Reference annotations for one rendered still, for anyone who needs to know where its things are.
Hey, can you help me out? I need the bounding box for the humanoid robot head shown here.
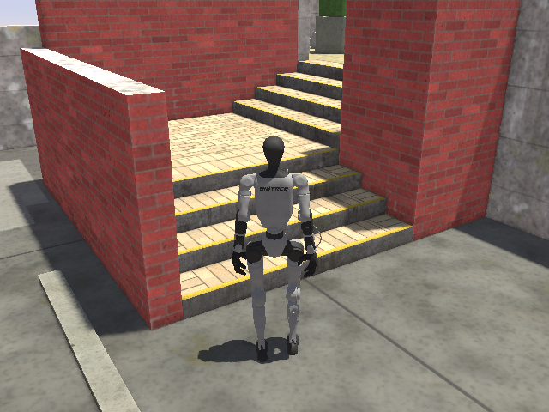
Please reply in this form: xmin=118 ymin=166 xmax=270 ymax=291
xmin=259 ymin=136 xmax=289 ymax=178

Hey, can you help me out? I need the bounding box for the robot left foot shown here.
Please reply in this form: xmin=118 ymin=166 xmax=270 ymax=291
xmin=256 ymin=339 xmax=268 ymax=362

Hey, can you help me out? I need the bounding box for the robot right upper arm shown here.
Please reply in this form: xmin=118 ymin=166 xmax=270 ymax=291
xmin=292 ymin=173 xmax=311 ymax=222

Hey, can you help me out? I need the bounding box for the left robot hand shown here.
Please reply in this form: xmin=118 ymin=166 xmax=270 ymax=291
xmin=232 ymin=251 xmax=252 ymax=275

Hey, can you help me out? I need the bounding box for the right robot hand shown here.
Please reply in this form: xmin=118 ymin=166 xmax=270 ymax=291
xmin=298 ymin=253 xmax=317 ymax=277

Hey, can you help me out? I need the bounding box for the right robot forearm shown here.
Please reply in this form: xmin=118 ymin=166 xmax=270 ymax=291
xmin=301 ymin=210 xmax=317 ymax=254

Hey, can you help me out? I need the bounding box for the robot left upper arm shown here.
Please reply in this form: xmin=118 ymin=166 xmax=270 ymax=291
xmin=238 ymin=173 xmax=256 ymax=222

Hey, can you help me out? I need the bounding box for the left robot forearm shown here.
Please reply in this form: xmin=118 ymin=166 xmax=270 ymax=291
xmin=232 ymin=210 xmax=247 ymax=253

